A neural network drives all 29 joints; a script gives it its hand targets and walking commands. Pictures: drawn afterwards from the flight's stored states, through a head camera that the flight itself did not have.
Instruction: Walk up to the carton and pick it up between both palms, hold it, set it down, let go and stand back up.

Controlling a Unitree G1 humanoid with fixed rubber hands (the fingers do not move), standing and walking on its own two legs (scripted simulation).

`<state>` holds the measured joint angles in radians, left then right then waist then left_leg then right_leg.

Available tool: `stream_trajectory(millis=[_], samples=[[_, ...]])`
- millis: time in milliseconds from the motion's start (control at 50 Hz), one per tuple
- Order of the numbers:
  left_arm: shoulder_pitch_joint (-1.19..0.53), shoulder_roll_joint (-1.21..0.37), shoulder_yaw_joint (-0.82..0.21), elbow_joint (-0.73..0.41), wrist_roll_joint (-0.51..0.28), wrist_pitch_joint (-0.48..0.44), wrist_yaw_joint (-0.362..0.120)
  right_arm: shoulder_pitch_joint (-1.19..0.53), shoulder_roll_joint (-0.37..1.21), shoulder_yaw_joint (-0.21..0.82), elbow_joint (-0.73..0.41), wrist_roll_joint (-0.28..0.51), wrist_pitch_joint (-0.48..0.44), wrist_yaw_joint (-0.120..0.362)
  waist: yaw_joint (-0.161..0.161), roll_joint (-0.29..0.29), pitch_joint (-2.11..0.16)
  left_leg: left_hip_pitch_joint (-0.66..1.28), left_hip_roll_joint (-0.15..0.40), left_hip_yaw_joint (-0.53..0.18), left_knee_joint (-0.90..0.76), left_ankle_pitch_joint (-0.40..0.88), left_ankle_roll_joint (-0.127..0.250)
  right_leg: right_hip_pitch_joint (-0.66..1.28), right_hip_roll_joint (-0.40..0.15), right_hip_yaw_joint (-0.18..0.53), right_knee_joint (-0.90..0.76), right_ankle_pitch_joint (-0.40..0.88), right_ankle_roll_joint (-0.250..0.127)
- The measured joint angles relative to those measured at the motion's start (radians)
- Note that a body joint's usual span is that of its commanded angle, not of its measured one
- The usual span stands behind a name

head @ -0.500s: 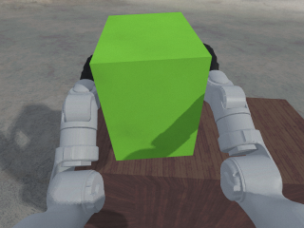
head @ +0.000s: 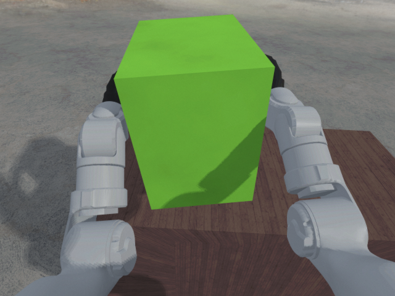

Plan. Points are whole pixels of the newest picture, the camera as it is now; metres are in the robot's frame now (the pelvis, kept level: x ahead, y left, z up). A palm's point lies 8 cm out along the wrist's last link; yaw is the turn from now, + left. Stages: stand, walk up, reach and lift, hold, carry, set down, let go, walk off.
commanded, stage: hold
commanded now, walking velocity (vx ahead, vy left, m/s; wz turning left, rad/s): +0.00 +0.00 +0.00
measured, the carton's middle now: (193, 107) +0.42 +0.00 +0.23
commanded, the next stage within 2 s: none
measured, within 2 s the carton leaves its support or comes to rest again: neither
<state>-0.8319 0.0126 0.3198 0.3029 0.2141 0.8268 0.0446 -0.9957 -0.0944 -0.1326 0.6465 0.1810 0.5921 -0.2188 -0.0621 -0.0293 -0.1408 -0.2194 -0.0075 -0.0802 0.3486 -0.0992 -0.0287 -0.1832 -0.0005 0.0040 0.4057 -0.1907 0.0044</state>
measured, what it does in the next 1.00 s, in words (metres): stands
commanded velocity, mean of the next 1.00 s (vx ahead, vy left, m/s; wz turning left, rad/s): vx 0.00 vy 0.00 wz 0.00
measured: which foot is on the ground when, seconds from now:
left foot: down 0.00-1.00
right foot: down 0.00-1.00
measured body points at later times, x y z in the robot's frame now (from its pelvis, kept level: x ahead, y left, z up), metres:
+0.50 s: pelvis +0.00 +0.00 +0.00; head -0.07 +0.01 +0.44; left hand +0.39 +0.15 +0.25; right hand +0.40 -0.15 +0.28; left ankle +0.06 +0.14 -0.74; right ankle +0.02 -0.12 -0.74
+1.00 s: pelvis +0.00 +0.00 +0.00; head -0.07 +0.01 +0.44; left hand +0.39 +0.15 +0.26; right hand +0.40 -0.14 +0.28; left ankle +0.06 +0.14 -0.74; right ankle +0.02 -0.12 -0.74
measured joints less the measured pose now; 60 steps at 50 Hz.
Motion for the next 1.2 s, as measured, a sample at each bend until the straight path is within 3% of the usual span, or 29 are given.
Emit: stream_trajectory(millis=[1200], samples=[[-0.001,0.0,0.0,-0.006,0.0,0.013,0.0,-0.006,-0.002,0.0,-0.002,0.003,0.019,-0.003,0.0,0.0,-0.008,0.0,0.001,0.0,0.0,-0.001,0.0,0.0,0.001,0.0,0.0,0.0,-0.001]])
